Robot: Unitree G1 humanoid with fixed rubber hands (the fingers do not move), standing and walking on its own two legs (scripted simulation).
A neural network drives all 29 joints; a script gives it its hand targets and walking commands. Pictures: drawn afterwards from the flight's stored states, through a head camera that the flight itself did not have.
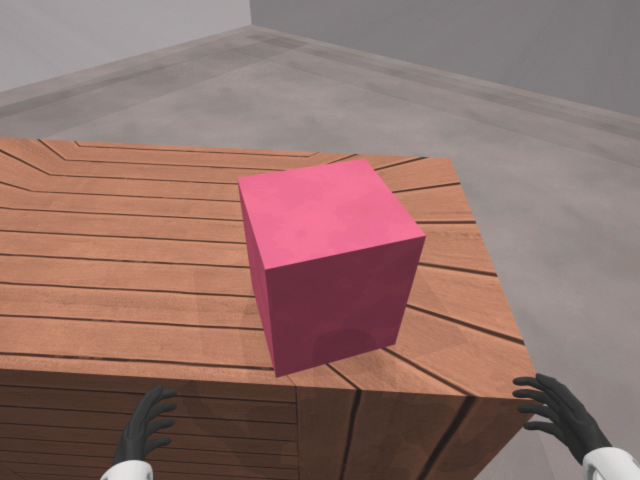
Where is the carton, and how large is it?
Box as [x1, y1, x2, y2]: [237, 159, 425, 377]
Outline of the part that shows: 365,159 351,160 237,178 252,286 276,377 394,344 425,235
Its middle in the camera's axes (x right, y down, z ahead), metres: +0.01 +0.04 +0.62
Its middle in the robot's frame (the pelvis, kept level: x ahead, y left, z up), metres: +0.45 +0.01 +0.03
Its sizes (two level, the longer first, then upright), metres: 0.210 0.200 0.250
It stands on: a pedestal, 0.68 m high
